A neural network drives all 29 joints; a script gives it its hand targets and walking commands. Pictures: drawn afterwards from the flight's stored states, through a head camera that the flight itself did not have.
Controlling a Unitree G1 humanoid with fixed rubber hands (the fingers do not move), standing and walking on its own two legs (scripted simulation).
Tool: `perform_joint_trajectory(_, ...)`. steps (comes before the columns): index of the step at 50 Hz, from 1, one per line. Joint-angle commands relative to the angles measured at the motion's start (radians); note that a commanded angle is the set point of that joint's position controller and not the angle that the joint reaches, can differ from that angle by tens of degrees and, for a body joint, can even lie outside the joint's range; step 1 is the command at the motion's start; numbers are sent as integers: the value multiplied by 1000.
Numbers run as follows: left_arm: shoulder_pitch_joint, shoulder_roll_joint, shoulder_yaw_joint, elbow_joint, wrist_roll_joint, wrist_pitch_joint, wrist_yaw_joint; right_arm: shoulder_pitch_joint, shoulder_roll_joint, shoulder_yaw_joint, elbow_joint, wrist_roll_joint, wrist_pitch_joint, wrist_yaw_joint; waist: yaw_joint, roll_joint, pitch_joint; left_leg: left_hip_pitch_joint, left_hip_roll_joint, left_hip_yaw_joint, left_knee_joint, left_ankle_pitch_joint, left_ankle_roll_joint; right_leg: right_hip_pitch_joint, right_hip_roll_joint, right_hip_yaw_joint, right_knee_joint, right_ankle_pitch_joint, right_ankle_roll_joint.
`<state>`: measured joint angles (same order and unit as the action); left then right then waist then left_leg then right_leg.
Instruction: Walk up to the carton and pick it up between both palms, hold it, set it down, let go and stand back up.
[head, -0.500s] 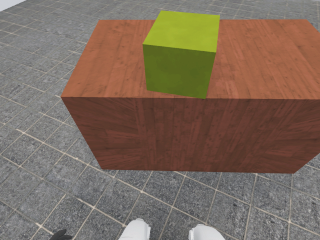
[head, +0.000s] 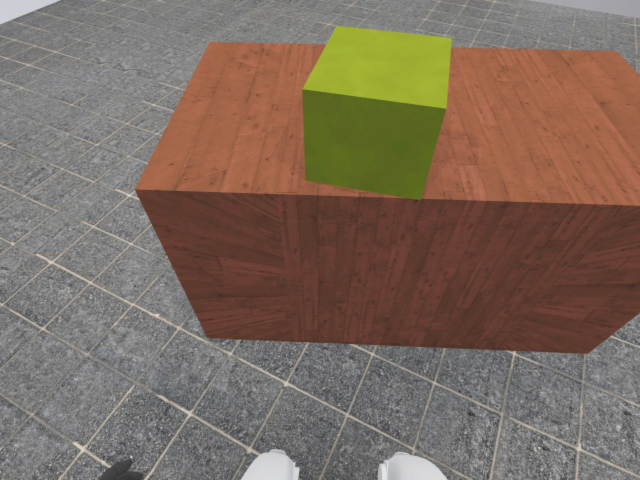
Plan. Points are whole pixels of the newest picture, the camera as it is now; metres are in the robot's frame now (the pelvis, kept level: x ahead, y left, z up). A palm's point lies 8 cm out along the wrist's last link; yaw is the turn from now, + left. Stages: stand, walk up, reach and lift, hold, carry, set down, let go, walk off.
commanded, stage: walk up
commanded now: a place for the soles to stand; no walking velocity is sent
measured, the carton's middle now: (377, 110) +0.76 -0.08 +0.04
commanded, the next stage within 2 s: none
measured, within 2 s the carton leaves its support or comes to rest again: neither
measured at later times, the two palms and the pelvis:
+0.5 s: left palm out of the picture +0.10 +0.31 -0.08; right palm out of the picture +0.09 -0.34 -0.07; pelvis +0.02 -0.02 +0.01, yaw -1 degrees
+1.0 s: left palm (81, 454) +0.18 +0.34 -0.10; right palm (605, 442) +0.20 -0.31 -0.05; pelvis +0.13 +0.00 +0.01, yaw -1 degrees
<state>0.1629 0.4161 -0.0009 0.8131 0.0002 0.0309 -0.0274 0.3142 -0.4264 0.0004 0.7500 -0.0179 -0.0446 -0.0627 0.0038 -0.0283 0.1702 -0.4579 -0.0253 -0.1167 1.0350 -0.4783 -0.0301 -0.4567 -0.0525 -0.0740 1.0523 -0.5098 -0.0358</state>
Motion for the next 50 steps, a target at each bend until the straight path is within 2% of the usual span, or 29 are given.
perform_joint_trajectory(1, -59, 235, 126, -72, -1, -40, 13, -5, -382, -138, 2, -12, -64, -22, 3, 114, -151, 61, 282, -588, -466, 227, 321, -93, 8, 145, -61, -87, 1)
perform_joint_trajectory(3, 27, 239, 133, -39, 11, -53, 10, -49, -328, -110, -21, 6, -51, -18, 52, 183, -215, -100, 185, -347, -321, 348, 219, 163, -7, 169, -219, 36, -28)
perform_joint_trajectory(5, 77, 318, 153, -28, 19, -65, 13, -51, -244, -101, -3, 20, -44, -15, 72, -10, -225, -268, 19, 31, 2, 259, 102, 319, -206, 420, -496, -48, -93)
perform_joint_trajectory(7, 40, 329, 148, -60, 22, -63, 10, 2, -240, -98, -1, 24, -35, -20, 37, -55, -249, -257, 13, 78, 95, -130, 91, 299, -351, 556, -558, 52, -230)
perform_joint_trajectory(8, 2, 324, 142, -71, 17, -60, 11, -3, -278, -103, -10, 15, -44, -16, 38, -67, -212, -198, 32, 97, 60, -149, 99, 198, -377, 544, -551, 85, -253)
perform_joint_trajectory(10, -113, 321, 135, -89, 9, -50, 4, 122, -285, -113, 31, 24, -61, -3, -33, -113, -195, 7, 31, 133, -99, -2, 107, 40, -285, 372, -426, 81, -209)
perform_joint_trajectory(11, -124, 259, 113, -94, 11, -44, 2, 139, -272, -112, 56, 10, -69, -5, -51, -27, -181, 154, 29, 102, -203, 58, 115, -101, -222, 289, -344, 133, -159)
perform_joint_trajectory(12, -106, 229, 100, -102, 11, -37, 2, 161, -294, -126, 40, 0, -78, -6, -70, 113, -209, 151, 90, -86, -350, 64, 157, -130, -135, 216, -211, 176, -81)
perform_joint_trajectory(13, -125, 197, 101, -102, 12, -35, 5, 133, -349, -129, 47, -9, -77, -10, -62, 257, -166, 95, 232, -413, -519, 61, 241, -140, -13, 90, -55, 128, -9)
perform_joint_trajectory(14, -104, 231, 120, -90, 11, -28, 6, 115, -380, -130, 35, -1, -72, -14, -46, 176, -192, 95, 320, -638, -581, 74, 321, -120, 29, 94, 5, -59, 4)
perform_joint_trajectory(15, -26, 289, 135, -100, 37, -50, -21, 153, -469, -184, 40, -4, -79, 14, -35, 219, -254, 134, 347, -702, -639, -451, 345, -147, 14, 137, 103, -249, -18)
perform_joint_trajectory(16, -2, 313, 151, -86, 28, -59, -37, 69, -478, -183, 16, -13, -73, 16, -22, 186, -186, 87, 350, -672, -681, -643, 354, -151, -6, 123, 101, -243, -24)
perform_joint_trajectory(17, 31, 323, 152, -79, 27, -63, -44, 30, -471, -186, 14, -20, -69, 22, -6, 248, -152, 50, 336, -670, -646, -632, 343, -138, -19, 150, 58, -244, -33)
perform_joint_trajectory(19, 143, 290, 158, -36, 29, -77, -47, 30, -395, -158, 15, -17, -55, 29, 35, 169, -224, -23, 242, -503, -540, -503, 271, 81, 20, 95, -134, -147, -42)
perform_joint_trajectory(20, 281, 322, 178, -3, 26, -85, -40, -32, -340, -143, -15, -11, -53, 33, 117, 67, -244, -270, 146, -265, -360, -397, 159, 388, -20, 186, -297, -240, -33)
perform_joint_trajectory(21, 440, 370, 189, 33, 36, -96, -26, -131, -241, -112, -56, -1, -45, 33, 206, -199, -249, -562, -27, 68, -8, -261, 26, 623, -142, 463, -629, -498, -99)
perform_joint_trajectory(22, 378, 442, 194, 36, 28, -103, -13, -133, -220, -87, -39, 0, -55, 29, 187, -238, -181, -734, -36, 116, 201, -149, 65, 634, -338, 838, -778, -542, -154)
perform_joint_trajectory(23, 350, 432, 186, -10, 21, -107, -7, -169, -291, -103, -29, 4, -50, 26, 193, -38, -144, -692, -15, 31, 258, -111, 78, 518, -377, 909, -828, -531, -130)
perform_joint_trajectory(27, 119, 380, 171, -72, 28, -114, -9, -19, -299, -128, -14, 13, -55, 60, 29, -52, -19, -417, 102, 12, 127, 67, 61, 276, -288, 608, -756, -404, -147)
perform_joint_trajectory(31, 224, 357, 157, -80, 20, -117, -12, -95, -272, -119, -35, 7, -62, 67, 80, -166, -60, -297, 102, 136, -65, 104, 50, 297, -249, 393, -697, 2, -208)
perform_joint_trajectory(34, 218, 336, 150, -105, 14, -105, -18, -70, -273, -116, -35, 10, -80, 64, 75, -174, -66, -168, 69, 212, -244, 163, 57, 272, -225, 294, -599, 326, -195)
perform_joint_trajectory(36, 122, 302, 138, -123, 10, -95, -22, 131, -278, -129, 51, 26, -89, 53, -51, -76, -158, 194, 4, 261, -399, 318, 65, 126, -142, 127, -359, 479, -144)
perform_joint_trajectory(37, 153, 259, 132, -139, 16, -95, -23, 288, -315, -148, 86, 28, -89, 41, -118, 75, -299, 440, -39, 266, -369, 294, 72, 69, -94, 70, -121, 566, -126)
perform_joint_trajectory(38, 171, 196, 108, -137, 14, -97, -26, 402, -340, -172, 95, 23, -96, 25, -161, 182, -347, 602, 92, -41, -451, 74, 129, -130, -29, 29, 118, 453, -55)
perform_joint_trajectory(39, 190, 186, 114, -152, 14, -89, -28, 327, -422, -179, 53, 24, -95, 15, -109, 314, -332, 590, 331, -669, -701, -354, 241, -342, 75, 82, 230, 20, -7)
perform_joint_trajectory(40, 151, 311, 140, -148, 13, -77, -23, 240, -435, -181, 12, 37, -86, 19, -104, 238, -284, 522, 401, -767, -759, -495, 323, -388, 22, 135, 320, -34, -2)
perform_joint_trajectory(43, 157, 298, 133, -100, 20, -63, -26, 126, -405, -147, 8, 17, -74, 12, -20, 82, -49, 150, 323, -559, -698, -412, 287, -319, -64, 158, 216, 35, 0)
perform_joint_trajectory(47, 298, 301, 162, -55, 47, -27, -56, 51, -389, -147, -7, 5, -68, 18, 19, 355, -179, -10, 276, -374, -672, -488, 259, -143, -44, 82, 142, 45, 32)
perform_joint_trajectory(50, 295, 326, 171, -62, 43, 5, -79, -76, -453, -177, -42, -7, -53, -4, 69, 347, -176, -275, 326, -386, -709, -582, 231, 69, -60, 53, 167, 14, 0)
